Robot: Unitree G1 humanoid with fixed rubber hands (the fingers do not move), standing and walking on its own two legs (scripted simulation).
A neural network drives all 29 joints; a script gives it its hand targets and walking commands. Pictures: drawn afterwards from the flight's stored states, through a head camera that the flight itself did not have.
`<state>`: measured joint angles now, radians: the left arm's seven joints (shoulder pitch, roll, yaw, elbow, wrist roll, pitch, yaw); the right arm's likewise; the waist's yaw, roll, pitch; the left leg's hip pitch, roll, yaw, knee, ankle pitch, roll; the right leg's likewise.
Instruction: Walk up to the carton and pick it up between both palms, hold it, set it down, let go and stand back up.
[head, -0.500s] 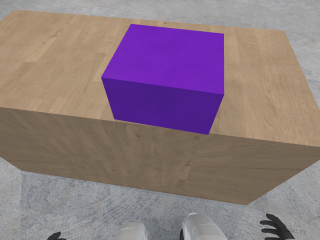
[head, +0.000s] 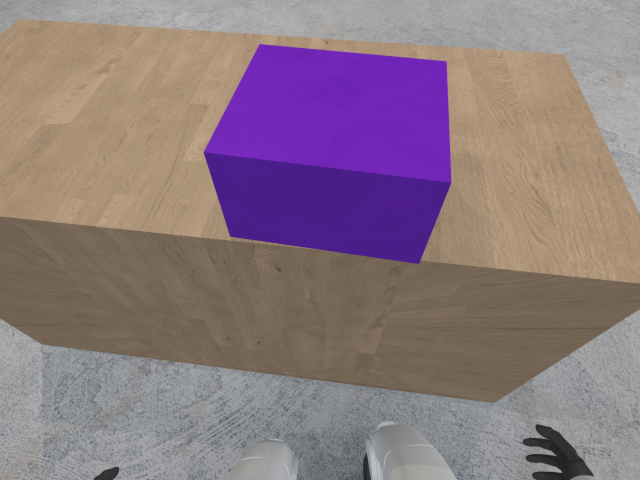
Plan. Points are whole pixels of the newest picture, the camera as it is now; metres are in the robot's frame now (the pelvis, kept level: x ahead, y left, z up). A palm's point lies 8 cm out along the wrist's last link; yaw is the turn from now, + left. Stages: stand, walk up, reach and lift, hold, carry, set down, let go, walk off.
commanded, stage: walk up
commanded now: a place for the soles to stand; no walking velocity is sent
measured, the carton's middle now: (336, 150) +0.55 -0.02 +0.06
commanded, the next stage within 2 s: none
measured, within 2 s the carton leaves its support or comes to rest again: neither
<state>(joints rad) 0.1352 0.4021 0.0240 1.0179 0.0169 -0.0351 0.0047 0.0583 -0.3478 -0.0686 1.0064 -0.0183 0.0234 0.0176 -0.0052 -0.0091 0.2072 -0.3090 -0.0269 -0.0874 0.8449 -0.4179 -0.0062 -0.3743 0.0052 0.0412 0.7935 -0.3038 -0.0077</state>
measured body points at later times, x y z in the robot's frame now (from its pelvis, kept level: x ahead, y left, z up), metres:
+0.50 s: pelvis -0.01 +0.01 +0.00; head +0.03 +0.02 +0.45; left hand +0.09 +0.33 -0.13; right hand +0.09 -0.30 -0.12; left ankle +0.03 +0.13 -0.70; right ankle +0.08 -0.14 -0.70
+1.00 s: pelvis -0.01 +0.02 +0.00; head +0.02 +0.03 +0.45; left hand +0.08 +0.34 -0.12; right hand +0.08 -0.29 -0.11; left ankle +0.03 +0.13 -0.70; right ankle +0.04 -0.14 -0.70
